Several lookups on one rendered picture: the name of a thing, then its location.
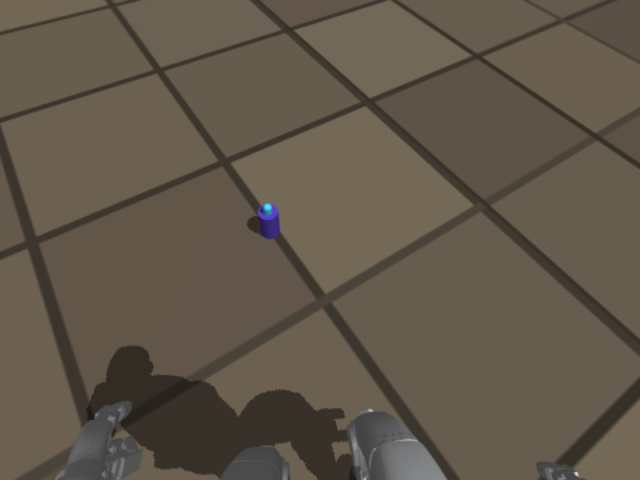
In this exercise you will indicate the bottle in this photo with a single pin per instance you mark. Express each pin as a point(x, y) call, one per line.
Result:
point(269, 221)

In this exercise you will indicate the left robot arm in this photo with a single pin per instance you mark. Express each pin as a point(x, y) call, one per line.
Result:
point(84, 469)

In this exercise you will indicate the left robot hand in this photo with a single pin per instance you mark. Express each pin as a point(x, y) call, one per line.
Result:
point(122, 457)

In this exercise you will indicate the right robot hand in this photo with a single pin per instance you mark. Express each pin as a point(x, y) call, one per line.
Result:
point(553, 471)

